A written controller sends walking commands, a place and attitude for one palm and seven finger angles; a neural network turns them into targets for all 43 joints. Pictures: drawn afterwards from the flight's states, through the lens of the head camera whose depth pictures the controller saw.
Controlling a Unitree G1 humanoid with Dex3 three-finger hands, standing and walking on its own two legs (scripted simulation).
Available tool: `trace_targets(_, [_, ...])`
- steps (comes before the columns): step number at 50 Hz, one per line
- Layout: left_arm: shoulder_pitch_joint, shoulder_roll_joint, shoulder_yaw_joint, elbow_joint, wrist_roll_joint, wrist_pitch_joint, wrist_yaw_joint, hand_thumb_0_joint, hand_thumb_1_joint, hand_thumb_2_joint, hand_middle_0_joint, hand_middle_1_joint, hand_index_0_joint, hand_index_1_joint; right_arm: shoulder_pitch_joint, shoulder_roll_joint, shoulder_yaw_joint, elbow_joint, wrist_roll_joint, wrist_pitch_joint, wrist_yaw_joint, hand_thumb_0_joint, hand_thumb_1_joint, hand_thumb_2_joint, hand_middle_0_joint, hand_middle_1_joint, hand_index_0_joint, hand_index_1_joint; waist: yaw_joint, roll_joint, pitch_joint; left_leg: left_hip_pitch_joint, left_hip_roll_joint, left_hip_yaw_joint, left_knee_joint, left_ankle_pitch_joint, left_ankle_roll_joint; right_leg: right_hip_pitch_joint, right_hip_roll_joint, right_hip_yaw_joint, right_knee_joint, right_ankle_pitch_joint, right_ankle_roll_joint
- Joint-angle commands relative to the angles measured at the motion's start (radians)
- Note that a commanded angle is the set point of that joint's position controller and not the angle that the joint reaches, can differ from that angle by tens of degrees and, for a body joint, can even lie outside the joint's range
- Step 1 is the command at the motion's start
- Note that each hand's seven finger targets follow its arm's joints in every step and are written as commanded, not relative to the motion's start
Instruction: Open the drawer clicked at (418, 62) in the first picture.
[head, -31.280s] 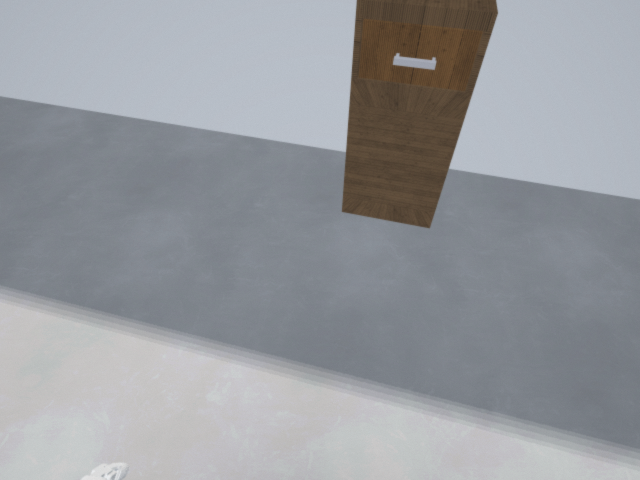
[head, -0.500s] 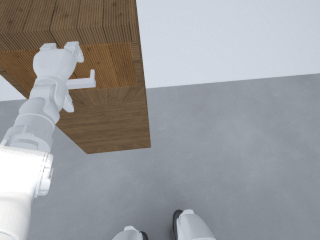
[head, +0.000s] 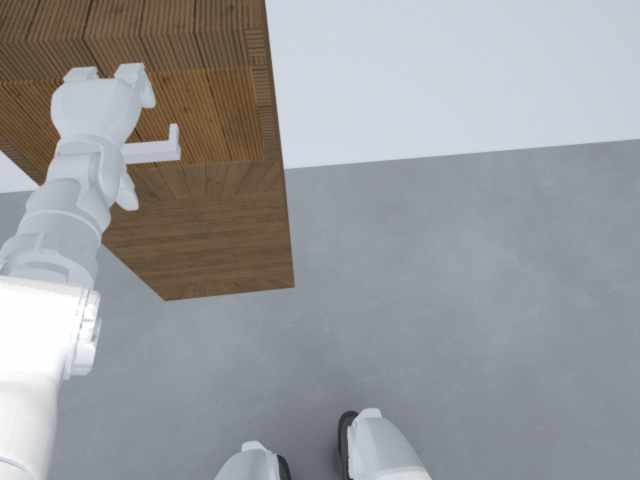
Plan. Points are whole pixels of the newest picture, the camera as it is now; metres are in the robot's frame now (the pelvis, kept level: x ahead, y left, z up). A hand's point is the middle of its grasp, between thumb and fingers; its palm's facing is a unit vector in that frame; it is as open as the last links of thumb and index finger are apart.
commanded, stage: lower the fingers behind the handle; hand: left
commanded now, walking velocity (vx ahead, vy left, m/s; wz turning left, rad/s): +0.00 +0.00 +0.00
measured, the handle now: (133, 143) +0.58 +0.21 +0.01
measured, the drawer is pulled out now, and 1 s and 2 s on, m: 0.00 0.00 0.00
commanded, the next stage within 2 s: close the thumb around the handle in 1.18 s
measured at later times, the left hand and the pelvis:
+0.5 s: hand (116, 171) +0.52 +0.22 +0.02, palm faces -0.14 +0.04 -0.99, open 13.8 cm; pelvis -0.02 +0.00 -0.03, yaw -3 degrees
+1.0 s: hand (129, 179) +0.53 +0.22 -0.01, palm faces -0.05 -0.01 -1.00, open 13.7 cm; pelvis +0.01 +0.00 -0.03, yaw -2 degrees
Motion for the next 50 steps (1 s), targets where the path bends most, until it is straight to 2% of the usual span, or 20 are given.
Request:
trace_targets(1, [-0.339, 0.355, 0.066, -0.019, -0.002, 0.093, -0.028, 0.000, -0.500, 0.300, -0.300, -1.200, -0.300, -1.200, 0.150, -0.167, -0.058, -0.056, -0.001, -0.020, -0.015, 0.000, -0.900, -0.900, 0.200, 0.300, 0.200, 0.300, -0.021, -0.077, -0.348, -0.054, -0.052, -0.059, -0.128, -0.082, 0.008, 0.370, 0.027, 0.093, -0.124, -0.171, 0.023])
trace_targets(6, [-0.341, 0.340, 0.048, 0.023, -0.002, 0.102, -0.039, 0.000, -0.500, 0.300, -0.300, -1.200, -0.300, -1.200, 0.149, -0.174, -0.054, -0.066, 0.004, -0.030, -0.017, 0.000, -0.900, -0.900, 0.200, 0.300, 0.200, 0.300, -0.038, -0.108, -0.324, -0.096, -0.055, -0.059, -0.107, -0.134, 0.011, 0.328, 0.029, 0.096, -0.123, -0.229, 0.025])
trace_targets(9, [-0.339, 0.354, 0.039, 0.039, 0.007, 0.104, -0.048, 0.000, -0.500, 0.300, -0.300, -1.200, -0.300, -1.200, 0.147, -0.177, -0.047, -0.071, 0.008, -0.034, -0.022, 0.000, -0.900, -0.900, 0.200, 0.300, 0.200, 0.300, -0.036, -0.070, -0.314, -0.116, -0.056, -0.064, -0.099, -0.159, 0.009, 0.299, 0.028, 0.093, -0.109, -0.263, 0.023])
trace_targets(17, [-0.300, 0.391, 0.041, 0.043, 0.004, 0.102, -0.067, 0.000, -0.500, 0.300, -0.300, -1.200, -0.300, -1.200, 0.126, -0.181, -0.035, -0.094, 0.016, -0.044, -0.033, 0.000, -0.900, -0.900, 0.200, 0.300, 0.200, 0.300, -0.024, -0.083, -0.328, -0.173, -0.063, -0.066, -0.057, -0.187, 0.013, 0.283, 0.027, 0.109, -0.092, -0.322, 0.019])
trace_targets(20, [-0.304, 0.370, 0.025, 0.030, 0.003, 0.100, -0.073, 0.000, -0.500, 0.300, -0.300, -1.200, -0.300, -1.200, 0.121, -0.179, -0.034, -0.098, 0.021, -0.052, -0.039, 0.000, -0.900, -0.900, 0.200, 0.300, 0.200, 0.300, -0.032, -0.074, -0.316, -0.172, -0.062, -0.074, -0.055, -0.201, 0.012, 0.244, 0.030, 0.099, -0.079, -0.335, 0.019])
trace_targets(21, [-0.302, 0.379, 0.044, 0.023, -0.007, 0.093, -0.079, 0.000, -0.500, 0.300, -0.300, -1.200, -0.300, -1.200, 0.122, -0.178, -0.037, -0.095, 0.018, -0.055, -0.040, 0.000, -0.900, -0.900, 0.200, 0.300, 0.200, 0.300, -0.033, -0.098, -0.327, -0.184, -0.059, -0.076, -0.039, -0.198, 0.015, 0.247, 0.031, 0.104, -0.070, -0.328, 0.018])
trace_targets(24, [-0.323, 0.428, 0.094, -0.058, -0.028, 0.002, -0.108, 0.000, -0.500, 0.300, -0.300, -1.200, -0.300, -1.200, 0.165, -0.174, -0.039, -0.091, 0.003, -0.075, -0.041, 0.000, -0.900, -0.900, 0.200, 0.300, 0.200, 0.300, -0.034, -0.055, -0.367, -0.239, -0.048, -0.090, 0.028, -0.189, 0.019, 0.226, 0.034, 0.114, -0.006, -0.294, 0.017])
trace_targets(26, [-0.389, 0.463, 0.140, -0.203, -0.018, -0.094, -0.101, 0.000, -0.500, 0.300, -0.300, -1.200, -0.300, -1.200, 0.181, -0.161, -0.052, -0.089, -0.011, -0.091, -0.038, 0.000, -0.900, -0.900, 0.200, 0.300, 0.200, 0.300, -0.029, -0.003, -0.479, -0.238, -0.041, -0.107, 0.074, -0.145, 0.024, 0.229, 0.038, 0.117, 0.056, -0.238, 0.012])
trace_targets(27, [-0.331, 0.483, 0.160, -0.159, -0.015, -0.099, -0.081, 0.000, -0.500, 0.300, -0.300, -1.200, -0.300, -1.200, 0.189, -0.166, -0.053, -0.077, -0.018, -0.088, -0.032, 0.000, -0.900, -0.900, 0.200, 0.300, 0.200, 0.300, -0.013, 0.013, -0.483, -0.252, -0.048, -0.107, 0.077, -0.154, 0.022, 0.220, 0.039, 0.112, 0.066, -0.251, 0.011])
trace_targets(28, [-0.283, 0.459, 0.156, -0.122, -0.010, -0.093, -0.063, 0.000, -0.500, 0.300, -0.300, -1.200, -0.300, -1.200, 0.183, -0.164, -0.051, -0.075, -0.018, -0.088, -0.025, 0.000, -0.900, -0.900, 0.200, 0.300, 0.200, 0.300, -0.007, 0.009, -0.443, -0.269, -0.049, -0.112, 0.078, -0.168, 0.017, 0.179, 0.040, 0.103, 0.076, -0.270, 0.010])
trace_targets(29, [-0.284, 0.457, 0.172, -0.140, -0.007, -0.094, -0.037, 0.000, -0.500, 0.300, -0.300, -1.200, -0.300, -1.200, 0.181, -0.168, -0.054, -0.072, -0.022, -0.089, -0.018, 0.000, -0.900, -0.900, 0.200, 0.300, 0.200, 0.300, -0.002, 0.015, -0.451, -0.259, -0.046, -0.118, 0.083, -0.161, 0.017, 0.150, 0.043, 0.097, 0.087, -0.264, 0.010])
trace_targets(34, [-0.328, 0.480, 0.222, -0.233, 0.001, -0.059, 0.065, 0.000, -0.500, 0.300, -0.300, -1.200, -0.300, -1.200, 0.205, -0.169, -0.072, -0.029, -0.039, -0.073, 0.018, 0.000, -0.900, -0.900, 0.200, 0.300, 0.200, 0.300, 0.018, 0.101, -0.646, -0.150, -0.040, -0.140, 0.100, 0.025, 0.007, 0.199, 0.052, 0.078, 0.129, -0.108, 0.010])
trace_targets(35, [-0.338, 0.461, 0.214, -0.229, 0.001, -0.040, 0.079, 0.000, -0.500, 0.300, -0.300, -1.200, -0.300, -1.200, 0.209, -0.169, -0.077, -0.014, -0.040, -0.067, 0.025, 0.000, -0.900, -0.900, 0.200, 0.300, 0.200, 0.300, 0.004, 0.091, -0.660, -0.114, -0.034, -0.149, 0.099, 0.061, 0.004, 0.192, 0.055, 0.069, 0.127, -0.082, 0.011])
trace_targets(36, [-0.329, 0.438, 0.208, -0.207, -0.002, -0.016, 0.089, 0.000, -0.500, 0.300, -0.300, -1.200, -0.300, -1.200, 0.210, -0.169, -0.079, -0.004, -0.039, -0.058, 0.029, 0.000, -0.900, -0.900, 0.200, 0.300, 0.200, 0.300, -0.004, 0.057, -0.654, -0.099, -0.034, -0.154, 0.096, 0.081, 0.003, 0.191, 0.059, 0.061, 0.121, -0.070, 0.013])
trace_targets(38, [-0.315, 0.403, 0.180, -0.156, -0.009, 0.035, 0.095, 0.000, -0.500, 0.300, -0.300, -1.200, -0.300, -1.200, 0.207, -0.172, -0.075, 0.018, -0.037, -0.043, 0.037, 0.000, -0.900, -0.900, 0.200, 0.300, 0.200, 0.300, -0.006, 0.058, -0.595, -0.098, -0.033, -0.151, 0.073, 0.075, 0.002, 0.187, 0.057, 0.056, 0.100, -0.073, 0.017])
trace_targets(41, [-0.316, 0.408, 0.174, -0.126, -0.013, 0.086, 0.084, 0.000, -0.500, 0.300, -0.300, -1.200, -0.300, -1.200, 0.186, -0.173, -0.064, 0.023, -0.033, -0.022, 0.038, 0.000, -0.900, -0.900, 0.200, 0.300, 0.200, 0.300, -0.011, 0.008, -0.556, -0.106, -0.037, -0.141, 0.046, 0.051, 0.009, 0.227, 0.059, 0.057, 0.067, -0.081, 0.019])
trace_targets(42, [-0.310, 0.411, 0.159, -0.104, -0.004, 0.099, 0.076, 0.000, -0.500, 0.300, -0.300, -1.200, -0.300, -1.200, 0.184, -0.173, -0.060, 0.025, -0.031, -0.016, 0.035, 0.000, -0.900, -0.900, 0.200, 0.300, 0.200, 0.300, -0.008, 0.022, -0.532, -0.115, -0.040, -0.133, 0.036, 0.038, 0.009, 0.236, 0.056, 0.060, 0.059, -0.086, 0.020])
trace_targets(43, [-0.332, 0.390, 0.137, -0.111, -0.003, 0.103, 0.069, 0.000, -0.500, 0.300, -0.300, -1.200, -0.300, -1.200, 0.179, -0.165, -0.059, 0.022, -0.028, -0.016, 0.032, 0.000, -0.900, -0.900, 0.200, 0.300, 0.200, 0.300, -0.017, 0.030, -0.510, -0.119, -0.040, -0.127, 0.030, 0.031, 0.012, 0.243, 0.054, 0.064, 0.048, -0.085, 0.021])
trace_targets(48, [-0.262, 0.350, 0.119, -0.105, -0.008, 0.067, 0.030, 0.000, -0.500, 0.300, -0.300, -1.200, -0.300, -1.200, 0.162, -0.154, -0.054, 0.000, -0.028, -0.014, 0.022, 0.000, -0.900, -0.900, 0.200, 0.300, 0.200, 0.300, -0.005, -0.001, -0.430, -0.127, -0.044, -0.116, 0.010, 0.006, 0.015, 0.268, 0.051, 0.070, 0.025, -0.095, 0.017])
trace_targets(50, [-0.238, 0.368, 0.139, -0.128, -0.006, 0.035, 0.026, 0.000, -0.500, 0.300, -0.300, -1.200, -0.300, -1.200, 0.158, -0.152, -0.055, -0.013, -0.031, -0.018, 0.019, 0.000, -0.900, -0.900, 0.200, 0.300, 0.200, 0.300, 0.007, -0.012, -0.437, -0.136, -0.045, -0.110, 0.019, 0.006, 0.017, 0.282, 0.050, 0.077, 0.031, -0.089, 0.017])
